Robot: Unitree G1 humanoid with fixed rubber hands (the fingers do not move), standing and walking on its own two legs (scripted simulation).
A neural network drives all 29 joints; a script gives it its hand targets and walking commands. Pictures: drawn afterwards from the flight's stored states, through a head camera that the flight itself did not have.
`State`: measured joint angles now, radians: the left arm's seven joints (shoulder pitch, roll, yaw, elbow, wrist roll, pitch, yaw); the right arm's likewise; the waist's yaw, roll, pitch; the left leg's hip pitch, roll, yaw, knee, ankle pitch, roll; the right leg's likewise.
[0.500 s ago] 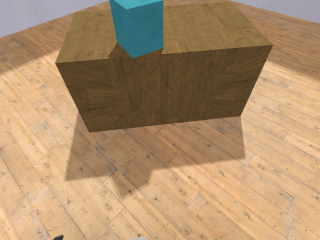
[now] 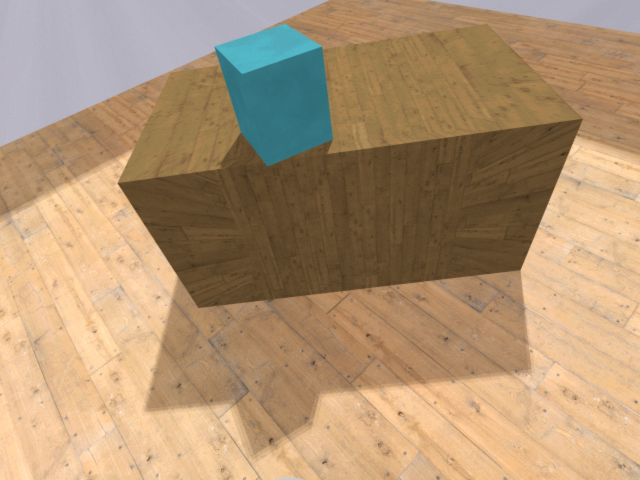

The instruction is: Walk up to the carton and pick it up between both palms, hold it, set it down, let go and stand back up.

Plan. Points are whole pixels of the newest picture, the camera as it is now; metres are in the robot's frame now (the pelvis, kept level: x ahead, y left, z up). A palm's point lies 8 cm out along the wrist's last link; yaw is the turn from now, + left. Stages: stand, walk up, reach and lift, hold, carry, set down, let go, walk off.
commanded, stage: walk up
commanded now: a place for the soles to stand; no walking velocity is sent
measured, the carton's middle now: (276, 95) +1.02 +0.17 +0.00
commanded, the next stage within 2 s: none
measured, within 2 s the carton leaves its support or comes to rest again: neither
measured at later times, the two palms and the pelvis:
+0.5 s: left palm (99, 448) +0.20 +0.37 -0.10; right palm (528, 418) +0.24 -0.24 -0.12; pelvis +0.15 +0.05 -0.01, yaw +7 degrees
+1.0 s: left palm (154, 365) +0.31 +0.31 -0.08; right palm (524, 317) +0.41 -0.30 -0.14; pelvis +0.30 -0.02 -0.01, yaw +7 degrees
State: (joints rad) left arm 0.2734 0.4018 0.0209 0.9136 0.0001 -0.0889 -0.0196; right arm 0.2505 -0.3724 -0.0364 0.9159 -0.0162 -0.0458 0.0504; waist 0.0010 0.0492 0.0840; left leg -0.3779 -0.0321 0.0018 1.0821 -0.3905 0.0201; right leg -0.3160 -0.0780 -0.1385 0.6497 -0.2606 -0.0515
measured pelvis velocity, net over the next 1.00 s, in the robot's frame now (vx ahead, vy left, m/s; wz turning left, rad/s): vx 0.30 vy -0.02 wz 0.12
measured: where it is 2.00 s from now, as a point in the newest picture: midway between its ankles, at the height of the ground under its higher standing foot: (346, 397)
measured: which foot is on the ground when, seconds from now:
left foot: up 0.00-0.36, down 0.38-0.88, up 0.90-1.00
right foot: down 0.00-0.40, up 0.42-0.82, down 0.84-1.00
